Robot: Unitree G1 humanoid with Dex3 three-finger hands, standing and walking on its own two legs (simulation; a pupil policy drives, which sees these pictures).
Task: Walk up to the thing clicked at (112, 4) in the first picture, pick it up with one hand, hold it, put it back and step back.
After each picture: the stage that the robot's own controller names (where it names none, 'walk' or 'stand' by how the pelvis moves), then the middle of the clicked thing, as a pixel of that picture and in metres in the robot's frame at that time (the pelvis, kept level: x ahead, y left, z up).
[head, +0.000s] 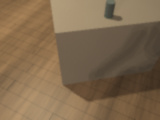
stand; (109, 9) +1.05 -0.19 -0.09
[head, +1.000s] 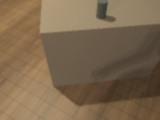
rise first; (101, 9) +0.97 -0.10 -0.06
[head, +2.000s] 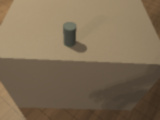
rise first; (69, 34) +0.67 +0.12 -0.06
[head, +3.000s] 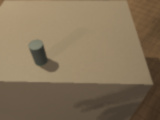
stand; (38, 53) +0.56 +0.24 -0.06
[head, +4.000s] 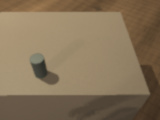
stand; (39, 66) +0.53 +0.22 -0.09
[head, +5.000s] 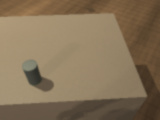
stand; (32, 73) +0.49 +0.24 -0.09
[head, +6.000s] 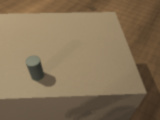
stand; (35, 68) +0.52 +0.24 -0.10
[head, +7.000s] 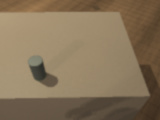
stand; (37, 68) +0.52 +0.22 -0.10
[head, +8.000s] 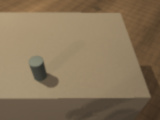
stand; (38, 68) +0.51 +0.22 -0.10
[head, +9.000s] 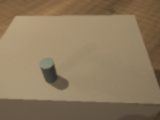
rise first; (49, 71) +0.51 +0.20 -0.09
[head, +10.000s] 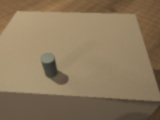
go down; (49, 65) +0.53 +0.20 -0.09
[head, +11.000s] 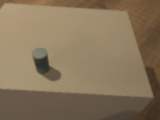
go down; (41, 61) +0.54 +0.19 -0.08
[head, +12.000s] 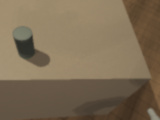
go down; (24, 43) +0.53 +0.19 -0.02
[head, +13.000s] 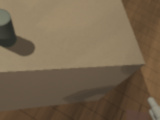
close in; (3, 29) +0.53 +0.20 +0.00
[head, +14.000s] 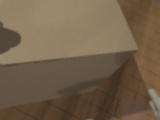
close; out of the picture +0.55 +0.21 +0.03
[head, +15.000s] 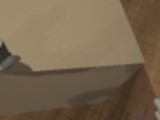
lift; out of the picture +0.45 +0.22 +0.02
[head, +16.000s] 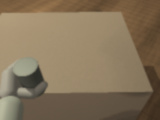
lift; (31, 78) +0.32 +0.16 +0.12
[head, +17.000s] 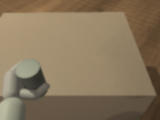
hold; (33, 79) +0.32 +0.16 +0.11
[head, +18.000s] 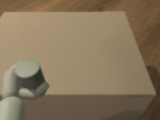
hold; (32, 79) +0.33 +0.16 +0.11
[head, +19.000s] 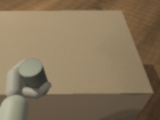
crouch; (35, 78) +0.33 +0.15 +0.10
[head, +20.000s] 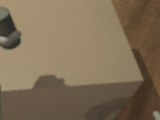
crouch; (4, 29) +0.49 +0.21 +0.14
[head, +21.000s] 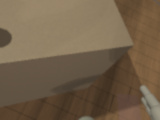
lower; out of the picture +0.55 +0.22 +0.04
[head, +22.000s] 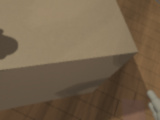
lower; out of the picture +0.53 +0.22 +0.03
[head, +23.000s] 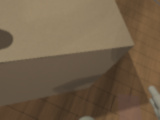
lower; out of the picture +0.54 +0.22 +0.04
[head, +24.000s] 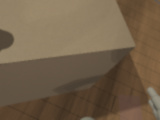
lower; out of the picture +0.54 +0.22 +0.04
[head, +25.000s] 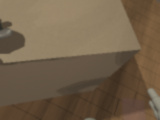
open; out of the picture +0.54 +0.20 +0.04
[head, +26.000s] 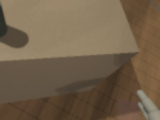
sink last; out of the picture +0.54 +0.20 +0.03
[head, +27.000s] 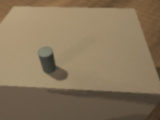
stand; (47, 60) +0.53 +0.20 -0.03
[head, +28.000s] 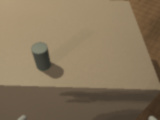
stand; (41, 57) +0.52 +0.19 -0.03
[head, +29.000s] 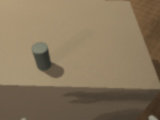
stand; (42, 57) +0.52 +0.19 -0.03
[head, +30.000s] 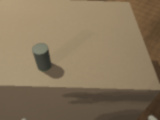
stand; (42, 57) +0.52 +0.19 -0.03
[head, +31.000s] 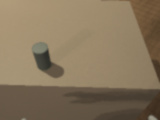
stand; (42, 56) +0.52 +0.19 -0.03
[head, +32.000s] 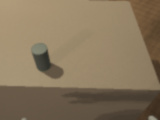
stand; (41, 57) +0.52 +0.19 -0.03
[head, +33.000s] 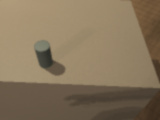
stand; (44, 54) +0.53 +0.19 -0.03
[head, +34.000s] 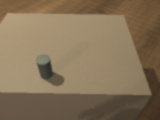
stand; (44, 67) +0.54 +0.20 -0.09
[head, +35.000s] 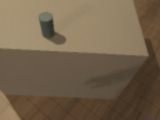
walk; (47, 25) +0.69 +0.17 -0.08
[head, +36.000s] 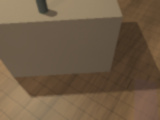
walk; (41, 3) +0.97 +0.30 -0.07
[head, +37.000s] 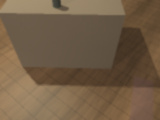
stand; out of the picture +1.16 +0.21 -0.08
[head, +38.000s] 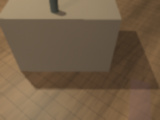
stand; (53, 4) +1.16 +0.22 -0.10
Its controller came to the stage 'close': yes
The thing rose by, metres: 0.22
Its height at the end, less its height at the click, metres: +0.00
